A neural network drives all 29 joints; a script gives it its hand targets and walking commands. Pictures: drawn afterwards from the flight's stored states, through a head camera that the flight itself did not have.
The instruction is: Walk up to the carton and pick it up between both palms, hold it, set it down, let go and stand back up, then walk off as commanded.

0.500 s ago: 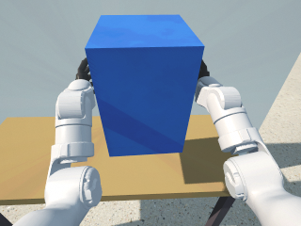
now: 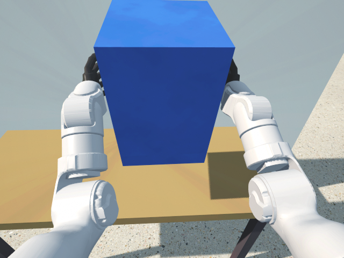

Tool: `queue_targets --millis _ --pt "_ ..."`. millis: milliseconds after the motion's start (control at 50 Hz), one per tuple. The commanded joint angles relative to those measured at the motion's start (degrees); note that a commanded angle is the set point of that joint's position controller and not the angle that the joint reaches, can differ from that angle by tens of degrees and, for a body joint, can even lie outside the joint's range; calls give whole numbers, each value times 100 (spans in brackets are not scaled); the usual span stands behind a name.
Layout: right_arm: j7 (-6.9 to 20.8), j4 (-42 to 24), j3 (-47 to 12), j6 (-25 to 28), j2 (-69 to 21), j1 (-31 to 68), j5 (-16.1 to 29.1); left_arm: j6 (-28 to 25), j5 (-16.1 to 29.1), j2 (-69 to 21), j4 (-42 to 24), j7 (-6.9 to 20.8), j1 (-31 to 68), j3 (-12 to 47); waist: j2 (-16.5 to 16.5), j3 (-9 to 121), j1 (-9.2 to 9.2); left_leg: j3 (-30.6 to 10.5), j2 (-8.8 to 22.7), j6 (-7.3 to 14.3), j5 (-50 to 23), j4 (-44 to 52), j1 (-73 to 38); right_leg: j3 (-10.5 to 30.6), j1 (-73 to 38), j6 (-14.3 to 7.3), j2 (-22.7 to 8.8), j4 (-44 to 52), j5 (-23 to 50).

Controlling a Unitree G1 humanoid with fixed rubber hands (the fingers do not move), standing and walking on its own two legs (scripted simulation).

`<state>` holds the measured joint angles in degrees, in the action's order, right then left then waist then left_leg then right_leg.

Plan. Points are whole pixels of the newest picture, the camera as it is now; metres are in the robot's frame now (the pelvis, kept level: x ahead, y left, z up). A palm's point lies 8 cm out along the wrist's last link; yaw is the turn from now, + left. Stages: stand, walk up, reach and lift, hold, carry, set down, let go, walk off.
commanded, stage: set down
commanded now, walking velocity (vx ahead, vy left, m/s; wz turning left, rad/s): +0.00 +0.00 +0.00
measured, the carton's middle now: (162, 88) +0.41 +0.01 +0.25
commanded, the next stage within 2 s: none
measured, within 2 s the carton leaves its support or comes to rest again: neither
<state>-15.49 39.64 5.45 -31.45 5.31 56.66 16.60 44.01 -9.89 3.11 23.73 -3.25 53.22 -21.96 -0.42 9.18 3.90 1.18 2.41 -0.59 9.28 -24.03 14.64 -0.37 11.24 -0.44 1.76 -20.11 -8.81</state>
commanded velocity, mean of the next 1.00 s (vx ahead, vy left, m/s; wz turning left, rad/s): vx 0.00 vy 0.00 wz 0.00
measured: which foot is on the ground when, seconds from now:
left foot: down 0.00-1.00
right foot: down 0.00-1.00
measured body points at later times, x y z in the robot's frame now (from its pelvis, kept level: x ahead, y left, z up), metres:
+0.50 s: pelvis +0.03 +0.00 +0.00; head +0.01 +0.01 +0.45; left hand +0.44 +0.15 +0.18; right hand +0.43 -0.15 +0.15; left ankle +0.04 +0.12 -0.74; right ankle +0.02 -0.12 -0.74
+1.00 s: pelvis +0.02 +0.00 +0.00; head +0.03 +0.01 +0.45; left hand +0.44 +0.17 +0.15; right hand +0.45 -0.13 +0.15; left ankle +0.04 +0.12 -0.74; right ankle +0.02 -0.12 -0.74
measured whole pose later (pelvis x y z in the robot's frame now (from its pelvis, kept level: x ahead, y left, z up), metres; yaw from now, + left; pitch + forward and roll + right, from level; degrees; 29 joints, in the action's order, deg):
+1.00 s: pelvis +0.02 +0.00 +0.00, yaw +0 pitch +1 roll -1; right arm -7.9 46.4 11.7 -6.9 1.0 47.2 3.1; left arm 25.0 -11.6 0.0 29.7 -4.9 43.7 -17.4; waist -0.8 0.7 -0.1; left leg 1.1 2.0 -1.0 8.5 -20.4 13.1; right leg -0.4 10.2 -0.4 1.4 -17.7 -8.7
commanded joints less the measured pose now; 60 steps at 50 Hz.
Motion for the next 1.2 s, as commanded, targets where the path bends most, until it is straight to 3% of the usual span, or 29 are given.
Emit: queue_targets --millis 0,20,40,60,160,180,320,340,380,440,520,580,640,660,740,760,780,800,820,860,900,920,960,1020,1060,1100,1120,1160,1180 --pt "1195 -829 -610 1453 -3412 5079 -493 -1121 149 -3241 82 1035 4744 1719 318 2309 -79 -60 -369 6 57 743 -2001 -354 -850 175 127 552 -347" --pt "1205 -398 -589 1521 -3400 4711 -593 -1181 -137 -3051 347 1066 4301 1423 142 1968 -151 48 -443 55 -126 733 -1963 -399 -1002 256 139 625 -264" --pt "1204 -442 -442 1641 -3206 4562 -749 -1186 -199 -3004 490 1119 3918 1472 146 1794 -27 63 -451 19 -185 731 -2050 -441 -1021 232 148 646 -208" --pt "1222 -588 -494 1801 -3174 4770 -786 -1220 -268 -3040 518 1146 3864 1379 59 1971 -127 84 -472 41 -429 682 -2081 -441 -1127 264 161 633 -53" --pt "1121 -718 -888 2147 -3184 4102 -761 -1493 -14 -3318 229 1113 3193 2002 -51 2413 -10 17 -471 -96 -1804 348 -2734 -552 -1461 261 271 563 1165" --pt "1109 -1101 -1101 2254 -3312 4245 -690 -1592 78 -3341 -92 1063 3241 2135 -74 2931 -74 12 -460 -120 -2187 278 -2863 -532 -1685 265 285 512 1622" --pt "1010 -2775 -2396 2770 -3714 4092 -46 -2031 764 -4201 -1726 724 3245 3634 221 4199 61 -207 -446 -440 -4330 -386 -3635 -549 -1797 309 392 253 3387" --pt "964 -3338 -2662 2810 -3829 4370 106 -1990 853 -4253 -1678 661 3080 3755 141 4295 -90 -246 -463 -391 -4286 -426 -3408 -473 -1894 337 376 202 3674" --pt "944 -3908 -2945 2846 -3856 4608 376 -1955 1009 -4372 -1908 579 3015 4067 147 4180 -112 -238 -477 -397 -4265 -471 -3125 -398 -2017 379 389 160 3969" --pt "882 -4106 -3156 2701 -3786 4763 482 -1896 1262 -4437 -1736 527 2708 4049 -53 3649 -252 -260 -518 -288 -3602 -309 -2701 -325 -1865 372 355 329 3595" --pt "961 -3517 -3150 2504 -3902 4760 303 -1826 1065 -4332 -1570 536 2935 3491 -267 3139 -497 -177 -446 -111 -2582 -11 -2394 -243 -1685 423 259 403 2601" --pt "1038 -2733 -2566 2437 -3618 4844 82 -1772 817 -4251 -842 566 3011 3254 51 2501 -446 -214 -417 -116 -1981 118 -2414 -267 -1068 318 243 601 1418" --pt "1158 -1883 -1882 2455 -3522 4755 -463 -1847 624 -4111 -248 637 3260 2858 -87 1868 -302 -120 -412 -22 -984 438 -2168 -333 -659 284 122 776 362" --pt "1176 -1702 -1729 2424 -3525 4549 -609 -1828 482 -4006 41 685 2905 2643 -293 1463 -410 -70 -384 34 -620 578 -1944 -313 -627 296 110 790 41" --pt "1456 -545 -947 2452 -3333 3997 -1128 -1942 178 -3705 542 780 3097 2203 -205 1282 -303 16 -384 77 238 843 -1743 -411 -480 227 23 780 -655" --pt "1503 -308 -682 2476 -3318 3890 -1297 -1979 98 -3744 584 795 3117 2187 -186 1325 -170 19 -345 43 351 893 -1816 -451 -525 210 36 750 -653" --pt "1577 96 -583 2471 -3182 3467 -1356 -1985 -59 -3623 651 820 2949 2063 -86 1123 -205 61 -322 -18 231 890 -1883 -478 -532 176 60 757 -617" --pt "1592 -9 -495 2567 -3218 3536 -1465 -2079 -17 -3835 322 784 3360 2287 54 1629 -96 39 -326 -139 -7 830 -1993 -508 -595 151 81 680 -372" --pt "1630 -117 -528 2663 -3265 3798 -1484 -2202 49 -3851 396 751 3242 2269 -23 1867 -206 7 -300 -147 -190 775 -2120 -581 -611 146 121 661 -232" --pt "1654 -158 -810 2821 -3435 3587 -1411 -2366 97 -4048 -11 659 3298 2582 213 2240 -215 12 -323 -256 -1173 551 -2303 -562 -826 132 187 578 523" --pt "1660 -283 -1136 2979 -3547 3623 -1319 -2545 201 -4103 -329 514 3383 2832 297 2860 -406 -13 -291 -411 -2372 250 -2748 -583 -851 126 277 523 1120" --pt "1668 -444 -1245 3107 -3582 3713 -1288 -2679 327 -4286 -652 421 3707 3048 353 3383 -288 -52 -258 -467 -2847 87 -3023 -637 -727 123 313 473 1433" --pt "1638 -663 -1539 3184 -3767 3554 -1065 -2790 337 -4391 -825 295 3449 3185 350 3824 -349 -105 -240 -520 -3587 -121 -3263 -613 -812 145 351 463 2032" --pt "1606 -891 -1713 3297 -3695 3417 -1109 -2838 294 -4379 -795 232 3069 3245 362 3929 -431 -46 -261 -485 -3736 -112 -3193 -582 -901 151 320 450 2354" --pt "1558 -1129 -1842 3298 -3613 3607 -1014 -2791 273 -4243 -347 273 2638 3072 125 3446 -544 -21 -278 -425 -3587 -74 -2853 -519 -1150 183 326 432 2579" --pt "1512 -1298 -1878 3328 -3563 3530 -997 -2715 259 -4319 -565 338 2639 3160 54 3284 -451 -57 -246 -444 -3717 -103 -2838 -534 -1141 214 323 409 2725" --pt "1494 -1205 -2041 3294 -3607 3468 -974 -2657 194 -4239 -422 366 2442 3059 -11 2977 -575 -2 -317 -372 -3548 -34 -2556 -457 -1395 232 254 357 2913" --pt "1433 -1153 -1907 3249 -3470 3410 -941 -2568 171 -4146 -242 455 2229 2847 -87 2680 -439 9 -330 -289 -3257 69 -2432 -418 -1541 291 210 377 3025" --pt "1439 -777 -1804 3144 -3443 3176 -984 -2501 -26 -3986 -5 511 1994 2580 -71 2250 -530 82 -323 -251 -2986 146 -2261 -391 -1553 292 164 376 2871"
